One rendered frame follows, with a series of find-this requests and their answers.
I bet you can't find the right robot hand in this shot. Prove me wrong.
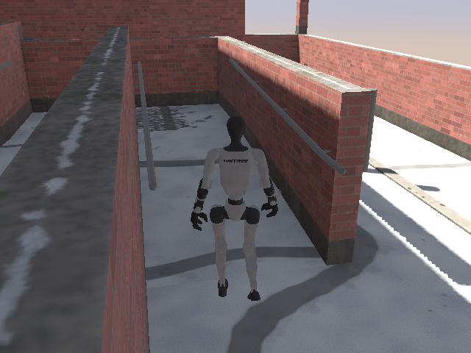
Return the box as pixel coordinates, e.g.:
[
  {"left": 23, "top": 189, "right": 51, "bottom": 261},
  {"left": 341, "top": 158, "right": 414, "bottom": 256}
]
[{"left": 261, "top": 203, "right": 278, "bottom": 218}]

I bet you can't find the robot right upper arm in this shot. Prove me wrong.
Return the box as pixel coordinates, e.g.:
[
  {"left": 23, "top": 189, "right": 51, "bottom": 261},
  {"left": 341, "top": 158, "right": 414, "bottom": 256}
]
[{"left": 251, "top": 148, "right": 271, "bottom": 188}]

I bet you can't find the humanoid robot torso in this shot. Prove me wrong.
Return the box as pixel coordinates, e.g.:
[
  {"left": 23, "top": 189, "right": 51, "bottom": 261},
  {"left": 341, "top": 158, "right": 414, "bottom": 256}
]
[{"left": 219, "top": 145, "right": 253, "bottom": 221}]

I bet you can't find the robot left forearm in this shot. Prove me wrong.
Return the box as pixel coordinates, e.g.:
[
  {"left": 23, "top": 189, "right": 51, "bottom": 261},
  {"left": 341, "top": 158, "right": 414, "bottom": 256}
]
[{"left": 193, "top": 178, "right": 208, "bottom": 213}]

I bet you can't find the robot right forearm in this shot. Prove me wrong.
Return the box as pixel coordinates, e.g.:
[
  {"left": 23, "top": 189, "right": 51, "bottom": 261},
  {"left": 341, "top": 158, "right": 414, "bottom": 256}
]
[{"left": 263, "top": 178, "right": 277, "bottom": 206}]

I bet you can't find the robot left thigh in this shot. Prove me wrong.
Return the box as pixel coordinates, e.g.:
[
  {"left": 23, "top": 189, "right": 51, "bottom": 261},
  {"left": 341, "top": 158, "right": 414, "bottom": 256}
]
[{"left": 210, "top": 204, "right": 227, "bottom": 254}]

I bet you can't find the left robot hand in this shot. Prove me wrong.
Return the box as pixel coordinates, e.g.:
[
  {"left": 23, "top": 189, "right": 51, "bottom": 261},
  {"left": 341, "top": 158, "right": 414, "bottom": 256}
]
[{"left": 191, "top": 211, "right": 208, "bottom": 231}]

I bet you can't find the robot left upper arm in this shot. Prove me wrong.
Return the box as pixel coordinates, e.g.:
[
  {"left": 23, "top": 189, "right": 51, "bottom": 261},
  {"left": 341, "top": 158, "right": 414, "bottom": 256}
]
[{"left": 201, "top": 148, "right": 221, "bottom": 190}]

